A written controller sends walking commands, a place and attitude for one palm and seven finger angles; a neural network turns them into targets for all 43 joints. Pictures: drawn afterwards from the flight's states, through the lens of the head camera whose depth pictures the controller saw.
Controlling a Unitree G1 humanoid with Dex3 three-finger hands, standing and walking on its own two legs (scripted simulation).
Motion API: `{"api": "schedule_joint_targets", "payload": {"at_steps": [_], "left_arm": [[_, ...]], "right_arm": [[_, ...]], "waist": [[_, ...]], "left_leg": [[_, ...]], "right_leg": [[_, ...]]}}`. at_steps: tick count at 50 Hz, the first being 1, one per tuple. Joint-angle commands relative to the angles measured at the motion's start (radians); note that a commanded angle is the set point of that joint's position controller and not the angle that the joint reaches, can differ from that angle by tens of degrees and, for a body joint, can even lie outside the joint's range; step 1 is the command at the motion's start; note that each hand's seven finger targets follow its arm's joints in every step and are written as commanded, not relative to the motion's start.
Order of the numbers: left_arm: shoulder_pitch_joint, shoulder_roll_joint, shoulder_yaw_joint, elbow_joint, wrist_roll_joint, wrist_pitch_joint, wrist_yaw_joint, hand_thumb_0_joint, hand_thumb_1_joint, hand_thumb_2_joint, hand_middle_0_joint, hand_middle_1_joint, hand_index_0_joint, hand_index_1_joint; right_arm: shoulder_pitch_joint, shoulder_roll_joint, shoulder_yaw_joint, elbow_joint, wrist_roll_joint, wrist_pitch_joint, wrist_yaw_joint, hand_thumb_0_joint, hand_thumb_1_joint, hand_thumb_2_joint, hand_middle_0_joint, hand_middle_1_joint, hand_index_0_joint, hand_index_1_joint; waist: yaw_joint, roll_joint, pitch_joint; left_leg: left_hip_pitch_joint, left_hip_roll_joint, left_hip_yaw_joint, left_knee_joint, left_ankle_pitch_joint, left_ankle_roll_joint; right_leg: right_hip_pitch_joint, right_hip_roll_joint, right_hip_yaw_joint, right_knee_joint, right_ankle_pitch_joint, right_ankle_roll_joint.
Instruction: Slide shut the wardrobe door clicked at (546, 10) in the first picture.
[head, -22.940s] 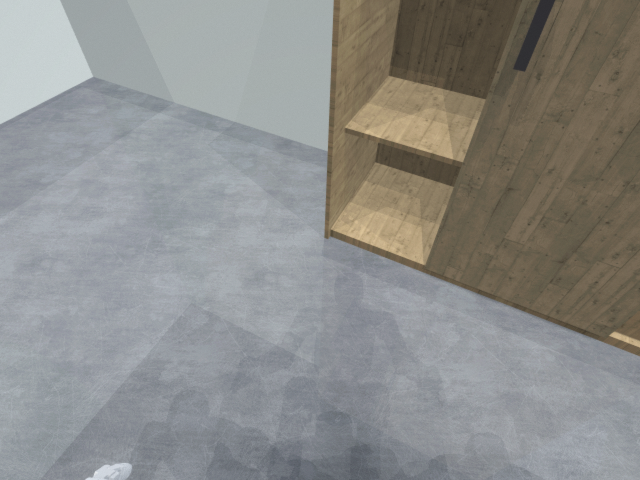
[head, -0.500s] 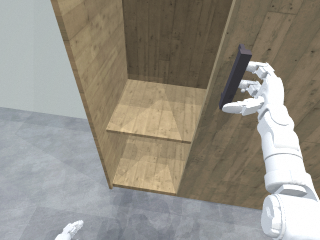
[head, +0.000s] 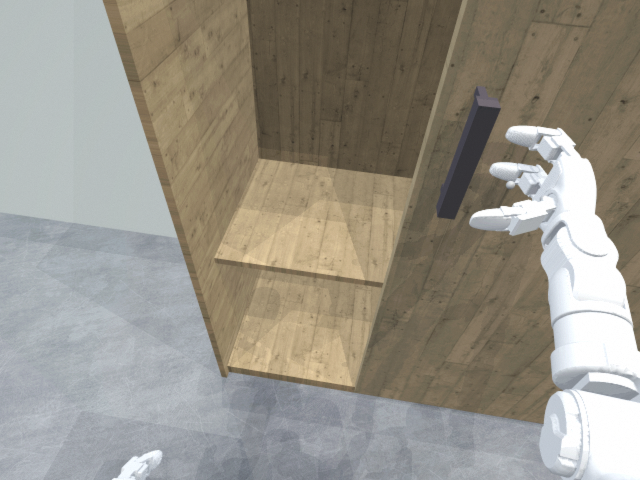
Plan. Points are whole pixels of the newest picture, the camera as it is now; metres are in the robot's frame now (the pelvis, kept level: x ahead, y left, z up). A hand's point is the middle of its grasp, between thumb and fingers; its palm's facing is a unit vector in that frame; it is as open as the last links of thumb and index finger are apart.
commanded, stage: move the hooked fingers beside the handle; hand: right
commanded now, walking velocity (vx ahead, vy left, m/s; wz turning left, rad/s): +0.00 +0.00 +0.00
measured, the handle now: (462, 155) +0.51 -0.12 +0.18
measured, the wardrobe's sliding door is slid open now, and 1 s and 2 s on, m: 0.41 0.41 0.41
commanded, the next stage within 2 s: feel for the door with the fingertips in 1.12 s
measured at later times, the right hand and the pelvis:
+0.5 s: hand (519, 183) +0.44 -0.18 +0.20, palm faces +0.06 +1.00 -0.01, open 14.0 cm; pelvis +0.00 +0.00 +0.00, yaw +0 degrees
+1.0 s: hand (515, 182) +0.44 -0.18 +0.19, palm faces +0.07 +1.00 -0.02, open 14.0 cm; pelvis +0.01 +0.00 +0.00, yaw +0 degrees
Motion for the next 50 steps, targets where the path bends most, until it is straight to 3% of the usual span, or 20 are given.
{"api": "schedule_joint_targets", "payload": {"at_steps": [1,3,6,8,10,13,15,16,21,23,29,32,34,35,36,39,41,43,47,50], "left_arm": [[-0.045,0.133,0.043,-0.130,-0.001,-0.048,0.011,0.000,0.900,0.900,-0.200,-0.300,-0.200,-0.300],[-0.046,0.135,0.041,-0.131,0.000,-0.048,0.013,0.000,0.900,0.900,-0.200,-0.300,-0.200,-0.300],[-0.045,0.133,0.040,-0.126,-0.003,-0.050,0.016,0.000,0.900,0.900,-0.200,-0.300,-0.200,-0.300],[-0.040,0.138,0.040,-0.125,-0.004,-0.054,0.015,0.000,0.900,0.900,-0.200,-0.300,-0.200,-0.300],[-0.035,0.139,0.040,-0.116,-0.005,-0.058,0.017,0.000,0.900,0.900,-0.200,-0.300,-0.200,-0.300],[-0.030,0.140,0.040,-0.116,-0.001,-0.064,0.015,0.000,0.900,0.900,-0.200,-0.300,-0.200,-0.300],[-0.026,0.140,0.038,-0.112,0.000,-0.063,0.013,0.000,0.900,0.900,-0.200,-0.300,-0.200,-0.300],[-0.024,0.143,0.039,-0.112,0.000,-0.063,0.013,0.000,0.900,0.900,-0.200,-0.300,-0.200,-0.300],[-0.019,0.140,0.040,-0.124,0.001,-0.063,0.009,0.000,0.900,0.900,-0.200,-0.300,-0.200,-0.300],[-0.017,0.142,0.039,-0.126,0.002,-0.062,0.007,0.000,0.900,0.900,-0.200,-0.300,-0.200,-0.300],[-0.010,0.145,0.040,-0.123,0.000,-0.056,0.009,0.000,0.900,0.900,-0.200,-0.300,-0.200,-0.300],[-0.009,0.141,0.042,-0.124,0.001,-0.060,0.008,0.000,0.900,0.900,-0.200,-0.300,-0.200,-0.300],[-0.007,0.140,0.046,-0.125,0.004,-0.064,0.005,0.000,0.900,0.900,-0.200,-0.300,-0.200,-0.300],[-0.005,0.142,0.044,-0.120,0.002,-0.061,0.007,0.000,0.900,0.900,-0.200,-0.300,-0.200,-0.300],[-0.009,0.139,0.043,-0.120,0.001,-0.061,0.007,0.000,0.900,0.900,-0.200,-0.300,-0.200,-0.300],[-0.006,0.142,0.044,-0.118,0.004,-0.057,0.005,0.000,0.900,0.900,-0.200,-0.300,-0.200,-0.300],[-0.008,0.143,0.042,-0.120,0.003,-0.050,0.007,0.000,0.900,0.900,-0.200,-0.300,-0.200,-0.300],[-0.012,0.146,0.043,-0.127,0.004,-0.045,0.007,0.000,0.900,0.900,-0.200,-0.300,-0.200,-0.300],[-0.022,0.137,0.044,-0.142,0.001,-0.042,0.007,0.000,0.900,0.900,-0.200,-0.300,-0.200,-0.300],[-0.026,0.139,0.044,-0.143,-0.001,-0.040,0.010,0.000,0.900,0.900,-0.200,-0.300,-0.200,-0.300]], "right_arm": [[-0.496,-0.232,-0.048,-0.245,0.019,-0.073,0.009,0.000,0.500,-0.300,0.300,1.200,0.300,1.200],[-0.485,-0.239,-0.050,-0.241,0.020,-0.072,0.014,0.000,0.500,-0.300,0.300,1.200,0.300,1.200],[-0.520,-0.224,-0.025,-0.234,0.016,-0.069,0.021,0.000,0.500,-0.300,0.300,1.200,0.300,1.200],[-0.518,-0.220,-0.022,-0.220,0.021,-0.071,0.024,0.000,0.500,-0.300,0.300,1.200,0.300,1.200],[-0.558,-0.217,-0.015,-0.203,0.021,-0.071,0.025,0.000,0.500,-0.300,0.300,1.200,0.300,1.200],[-0.544,-0.224,-0.024,-0.197,0.020,-0.082,0.024,0.000,0.500,-0.300,0.300,1.200,0.300,1.200],[-0.552,-0.230,-0.030,-0.169,0.018,-0.082,0.023,0.000,0.500,-0.300,0.300,1.200,0.300,1.200],[-0.549,-0.269,-0.062,-0.161,0.014,-0.084,0.021,0.000,0.500,-0.300,0.300,1.200,0.300,1.200],[-0.548,-0.236,-0.036,-0.163,0.011,-0.090,0.032,0.000,0.500,-0.300,0.300,1.200,0.300,1.200],[-0.530,-0.261,-0.054,-0.168,0.014,-0.091,0.033,0.000,0.500,-0.300,0.300,1.200,0.300,1.200],[-0.547,-0.265,-0.054,-0.152,0.014,-0.082,0.035,0.000,0.500,-0.300,0.300,1.200,0.300,1.200],[-0.568,-0.241,-0.035,-0.192,0.011,-0.091,0.033,0.000,0.500,-0.300,0.300,1.200,0.300,1.200],[-0.548,-0.244,-0.045,-0.215,0.014,-0.096,0.031,0.000,0.500,-0.300,0.300,1.200,0.300,1.200],[-0.528,-0.250,-0.052,-0.197,0.015,-0.090,0.031,0.000,0.500,-0.300,0.300,1.200,0.300,1.200],[-0.546,-0.217,-0.020,-0.194,0.017,-0.085,0.033,0.000,0.500,-0.300,0.300,1.200,0.300,1.200],[-0.507,-0.248,-0.059,-0.170,0.012,-0.073,0.023,0.000,0.500,-0.300,0.300,1.200,0.300,1.200],[-0.513,-0.268,-0.068,-0.161,0.008,-0.066,0.021,0.000,0.500,-0.300,0.300,1.200,0.300,1.200],[-0.492,-0.315,-0.100,-0.181,0.006,-0.072,0.020,0.000,0.500,-0.300,0.300,1.200,0.300,1.200],[-0.486,-0.275,-0.068,-0.249,0.010,-0.079,0.036,0.000,0.500,-0.300,0.300,1.200,0.300,1.200],[-0.450,-0.274,-0.074,-0.251,0.025,-0.061,0.046,0.000,0.500,-0.300,0.300,1.200,0.300,1.200]], "waist": [[-0.010,0.028,-0.261],[-0.013,0.034,-0.261],[0.003,0.004,-0.240],[0.003,0.042,-0.239],[0.015,0.020,-0.240],[0.002,0.015,-0.265],[0.009,0.034,-0.254],[0.000,0.021,-0.253],[0.003,0.014,-0.275],[-0.006,0.014,-0.273],[0.009,0.045,-0.245],[0.008,-0.012,-0.276],[0.002,-0.008,-0.323],[0.000,0.006,-0.304],[0.012,0.023,-0.281],[-0.005,0.028,-0.279],[-0.001,0.042,-0.259],[-0.016,0.053,-0.274],[-0.011,0.001,-0.303],[-0.011,0.036,-0.290]], "left_leg": [[-0.065,-0.019,-0.007,-0.073,0.383,0.001],[-0.054,-0.018,-0.008,-0.075,0.382,0.001],[-0.087,-0.017,-0.005,-0.077,0.348,0.001],[-0.093,-0.021,-0.001,-0.080,0.325,0.004],[-0.115,-0.020,-0.001,-0.082,0.310,0.002],[-0.111,-0.021,-0.001,-0.078,0.313,0.005],[-0.110,-0.020,-0.001,-0.075,0.319,0.002],[-0.108,-0.019,-0.003,-0.074,0.308,0.004],[-0.102,-0.021,-0.001,-0.066,0.344,0.004],[-0.090,-0.022,-0.003,-0.067,0.360,0.005],[-0.100,-0.022,-0.004,-0.071,0.335,0.000],[-0.112,-0.023,-0.001,-0.067,0.336,0.004],[-0.095,-0.024,-0.002,-0.063,0.370,0.005],[-0.092,-0.025,0.000,-0.063,0.375,0.005],[-0.102,-0.025,0.001,-0.067,0.369,0.001],[-0.081,-0.023,-0.002,-0.062,0.395,0.001],[-0.074,-0.020,-0.005,-0.064,0.397,-0.002],[-0.044,-0.018,-0.011,-0.062,0.422,-0.002],[-0.037,-0.019,-0.008,-0.057,0.452,0.001],[-0.019,-0.018,-0.010,-0.060,0.489,-0.005]], "right_leg": [[0.272,0.022,0.038,-0.027,0.261,-0.040],[0.260,0.023,0.034,-0.029,0.257,-0.041],[0.268,0.021,0.038,-0.032,0.237,-0.038],[0.265,0.019,0.047,-0.030,0.228,-0.040],[0.276,0.019,0.050,-0.030,0.216,-0.038],[0.288,0.019,0.055,-0.026,0.236,-0.037],[0.273,0.020,0.054,-0.027,0.228,-0.038],[0.262,0.020,0.055,-0.028,0.219,-0.036],[0.279,0.020,0.051,-0.022,0.254,-0.037],[0.272,0.021,0.049,-0.017,0.271,-0.039],[0.240,0.020,0.048,-0.022,0.230,-0.042],[0.286,0.019,0.053,-0.019,0.256,-0.036],[0.320,0.018,0.056,-0.011,0.296,-0.037],[0.306,0.018,0.055,-0.012,0.299,-0.036],[0.294,0.018,0.052,-0.015,0.284,-0.037],[0.268,0.022,0.044,-0.013,0.289,-0.040],[0.241,0.023,0.039,-0.015,0.273,-0.042],[0.230,0.025,0.033,-0.014,0.285,-0.046],[0.280,0.024,0.033,-0.015,0.322,-0.041],[0.260,0.025,0.024,-0.014,0.321,-0.046]]}}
